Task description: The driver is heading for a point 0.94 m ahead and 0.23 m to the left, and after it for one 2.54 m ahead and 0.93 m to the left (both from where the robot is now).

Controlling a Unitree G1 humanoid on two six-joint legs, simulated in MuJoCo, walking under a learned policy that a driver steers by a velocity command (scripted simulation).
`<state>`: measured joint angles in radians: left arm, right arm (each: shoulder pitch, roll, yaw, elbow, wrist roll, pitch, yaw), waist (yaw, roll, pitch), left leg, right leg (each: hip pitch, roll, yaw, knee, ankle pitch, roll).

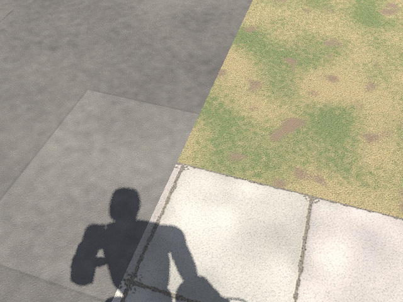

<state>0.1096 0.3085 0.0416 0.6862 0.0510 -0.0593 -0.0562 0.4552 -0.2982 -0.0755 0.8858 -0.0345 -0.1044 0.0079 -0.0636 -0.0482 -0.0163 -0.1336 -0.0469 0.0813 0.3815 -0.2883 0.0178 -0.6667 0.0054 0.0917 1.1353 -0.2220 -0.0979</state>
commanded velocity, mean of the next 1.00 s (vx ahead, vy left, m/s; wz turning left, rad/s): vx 0.40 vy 0.00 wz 0.45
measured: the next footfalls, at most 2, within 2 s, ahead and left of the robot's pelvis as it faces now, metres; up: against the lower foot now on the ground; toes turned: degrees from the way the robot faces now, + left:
right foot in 0.16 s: +0.36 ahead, -0.11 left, +0.00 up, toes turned +3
left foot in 0.62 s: +0.35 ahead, +0.13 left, +0.00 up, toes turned +31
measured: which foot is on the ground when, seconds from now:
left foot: down 0.00-0.16, up 0.18-0.60, down 0.62-1.00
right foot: up 0.00-0.14, down 0.16-0.62, up 0.64-1.00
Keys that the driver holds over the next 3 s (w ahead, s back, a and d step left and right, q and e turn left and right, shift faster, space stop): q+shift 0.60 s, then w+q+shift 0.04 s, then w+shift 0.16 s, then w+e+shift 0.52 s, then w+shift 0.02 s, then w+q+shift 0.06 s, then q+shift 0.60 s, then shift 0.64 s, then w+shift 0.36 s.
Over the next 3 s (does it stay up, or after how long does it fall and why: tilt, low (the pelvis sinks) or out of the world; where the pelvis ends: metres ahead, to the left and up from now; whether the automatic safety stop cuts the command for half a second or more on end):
stays up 1.35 0.20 0.00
